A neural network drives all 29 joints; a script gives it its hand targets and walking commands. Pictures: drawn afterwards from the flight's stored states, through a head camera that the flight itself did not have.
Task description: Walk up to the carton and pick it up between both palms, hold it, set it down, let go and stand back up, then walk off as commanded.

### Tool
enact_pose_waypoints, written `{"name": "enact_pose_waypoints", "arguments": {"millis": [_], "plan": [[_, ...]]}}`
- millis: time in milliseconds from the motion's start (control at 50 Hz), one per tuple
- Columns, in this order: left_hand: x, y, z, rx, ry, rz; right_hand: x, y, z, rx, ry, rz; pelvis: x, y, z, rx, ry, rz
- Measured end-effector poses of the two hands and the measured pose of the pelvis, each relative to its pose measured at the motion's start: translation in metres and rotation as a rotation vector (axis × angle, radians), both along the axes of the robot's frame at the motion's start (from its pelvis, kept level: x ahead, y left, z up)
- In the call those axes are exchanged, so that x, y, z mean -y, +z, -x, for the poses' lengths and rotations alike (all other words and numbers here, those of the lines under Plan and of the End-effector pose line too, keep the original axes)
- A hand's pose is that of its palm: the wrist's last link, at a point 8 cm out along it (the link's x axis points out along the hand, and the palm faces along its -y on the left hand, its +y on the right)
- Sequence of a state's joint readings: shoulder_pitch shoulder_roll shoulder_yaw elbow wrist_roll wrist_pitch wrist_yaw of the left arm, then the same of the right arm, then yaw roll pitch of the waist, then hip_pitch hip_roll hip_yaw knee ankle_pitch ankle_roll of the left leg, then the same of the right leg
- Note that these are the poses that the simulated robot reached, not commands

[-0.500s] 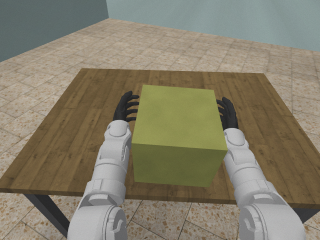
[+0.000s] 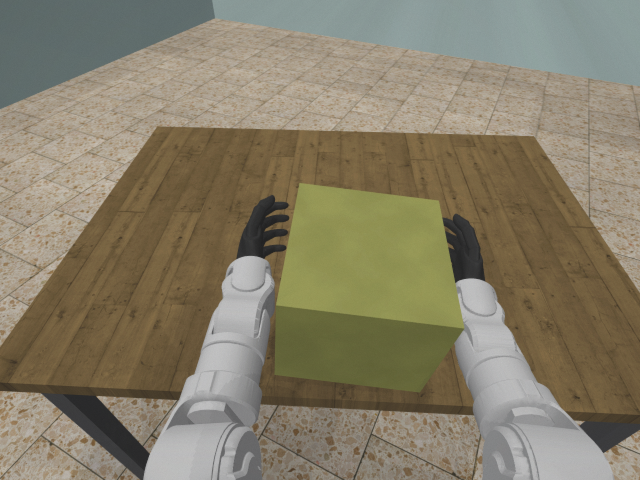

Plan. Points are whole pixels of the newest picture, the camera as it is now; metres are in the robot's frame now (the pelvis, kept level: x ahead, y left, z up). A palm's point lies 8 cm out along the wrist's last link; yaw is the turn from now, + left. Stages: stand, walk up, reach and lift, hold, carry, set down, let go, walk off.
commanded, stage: set down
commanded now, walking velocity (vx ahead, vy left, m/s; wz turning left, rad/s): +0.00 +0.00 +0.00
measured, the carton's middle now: (358, 285) +0.36 -0.02 +0.08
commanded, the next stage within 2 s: none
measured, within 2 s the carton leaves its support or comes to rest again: rests again in 1.78 s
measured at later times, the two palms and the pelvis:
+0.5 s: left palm (264, 262) +0.39 +0.11 +0.09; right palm (467, 284) +0.38 -0.17 +0.06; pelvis +0.01 +0.00 +0.00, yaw +0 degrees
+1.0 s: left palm (268, 267) +0.40 +0.10 +0.08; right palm (469, 293) +0.38 -0.17 +0.05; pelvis +0.01 +0.00 +0.00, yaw +0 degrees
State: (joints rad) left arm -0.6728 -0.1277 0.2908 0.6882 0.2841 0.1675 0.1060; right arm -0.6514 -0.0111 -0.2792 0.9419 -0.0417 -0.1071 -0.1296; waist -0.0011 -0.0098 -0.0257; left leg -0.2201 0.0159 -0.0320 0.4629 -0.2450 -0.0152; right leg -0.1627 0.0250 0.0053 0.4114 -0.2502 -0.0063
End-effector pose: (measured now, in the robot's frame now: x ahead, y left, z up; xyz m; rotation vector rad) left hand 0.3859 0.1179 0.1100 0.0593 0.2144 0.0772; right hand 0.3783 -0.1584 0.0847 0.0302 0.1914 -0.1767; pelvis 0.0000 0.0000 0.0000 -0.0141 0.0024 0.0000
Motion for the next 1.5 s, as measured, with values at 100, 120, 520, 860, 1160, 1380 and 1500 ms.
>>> {"name": "enact_pose_waypoints", "arguments": {"millis": [100, 120, 520, 860, 1160, 1380, 1500], "plan": [[0.002, -0.008, -0.002, -0.021, -0.001, 0.0, 0.002, -0.006, -0.001, -0.02, 0.002, 0.011, 0.0, 0.0, -0.002, -0.003, 0.0, 0.0], [0.003, -0.009, -0.002, -0.023, -0.001, -0.001, 0.003, -0.007, -0.001, -0.024, 0.002, 0.013, 0.0, 0.0, -0.003, -0.004, 0.0, 0.0], [0.01, -0.021, -0.008, -0.046, -0.012, -0.015, 0.01, -0.023, -0.004, -0.046, 0.004, 0.033, 0.001, 0.0, -0.01, -0.014, 0.0, -0.001], [0.015, -0.028, -0.009, -0.051, -0.029, -0.031, 0.015, -0.031, -0.001, -0.05, -0.003, 0.042, 0.001, 0.0, -0.011, -0.015, -0.001, -0.001], [0.017, -0.036, -0.013, -0.049, -0.041, -0.034, 0.017, -0.041, 0.0, -0.048, -0.015, 0.036, 0.001, 0.0, -0.013, -0.03, -0.001, -0.001], [0.021, -0.05, -0.014, -0.068, -0.052, -0.032, 0.02, -0.055, 0.002, -0.067, -0.023, 0.042, 0.001, 0.0, -0.015, -0.054, -0.002, -0.001], [0.021, -0.058, -0.015, -0.062, -0.051, -0.029, 0.02, -0.061, 0.0, -0.061, -0.025, 0.041, 0.001, -0.001, -0.017, -0.077, -0.003, -0.001]]}}
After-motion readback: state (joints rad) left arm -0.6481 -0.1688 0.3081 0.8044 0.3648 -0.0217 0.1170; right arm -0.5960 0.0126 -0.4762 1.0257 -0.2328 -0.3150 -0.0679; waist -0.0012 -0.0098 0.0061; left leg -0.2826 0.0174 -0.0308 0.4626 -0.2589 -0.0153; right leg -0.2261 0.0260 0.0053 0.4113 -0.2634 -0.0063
